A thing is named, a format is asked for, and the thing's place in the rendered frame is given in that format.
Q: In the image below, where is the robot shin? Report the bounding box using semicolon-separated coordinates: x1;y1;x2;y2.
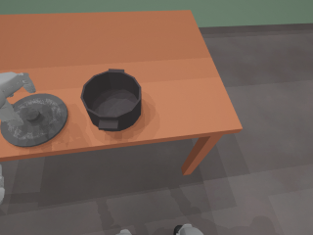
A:
120;229;131;234
179;223;193;231

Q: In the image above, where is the right robot shin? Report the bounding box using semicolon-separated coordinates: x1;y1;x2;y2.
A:
179;223;193;231

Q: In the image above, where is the pot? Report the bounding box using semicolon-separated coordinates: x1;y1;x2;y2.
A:
80;69;142;132

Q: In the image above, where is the knob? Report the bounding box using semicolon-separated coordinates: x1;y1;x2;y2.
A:
24;109;41;122

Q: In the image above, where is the left robot hand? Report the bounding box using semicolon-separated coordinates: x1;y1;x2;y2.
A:
0;71;36;126

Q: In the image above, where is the left robot shin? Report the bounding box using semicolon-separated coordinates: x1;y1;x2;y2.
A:
120;229;131;234

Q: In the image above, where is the table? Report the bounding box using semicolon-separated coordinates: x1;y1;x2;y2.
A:
0;10;243;175

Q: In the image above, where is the lid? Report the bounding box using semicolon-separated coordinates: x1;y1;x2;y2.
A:
0;93;68;148

